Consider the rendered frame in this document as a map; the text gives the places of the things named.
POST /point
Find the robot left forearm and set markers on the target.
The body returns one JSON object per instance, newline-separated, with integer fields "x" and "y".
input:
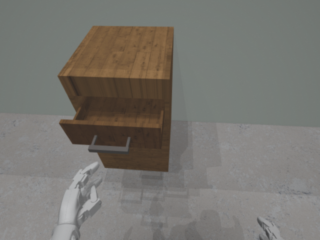
{"x": 66, "y": 231}

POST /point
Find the handle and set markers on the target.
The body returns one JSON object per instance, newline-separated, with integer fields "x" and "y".
{"x": 109, "y": 149}

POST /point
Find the cabinet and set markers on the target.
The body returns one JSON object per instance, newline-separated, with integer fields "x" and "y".
{"x": 125, "y": 62}

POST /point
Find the robot left hand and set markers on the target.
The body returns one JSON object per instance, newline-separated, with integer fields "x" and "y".
{"x": 80, "y": 200}

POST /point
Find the drawer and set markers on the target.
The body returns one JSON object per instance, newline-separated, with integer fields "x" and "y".
{"x": 114, "y": 119}

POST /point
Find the robot right hand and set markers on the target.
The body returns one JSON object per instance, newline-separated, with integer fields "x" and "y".
{"x": 271, "y": 230}

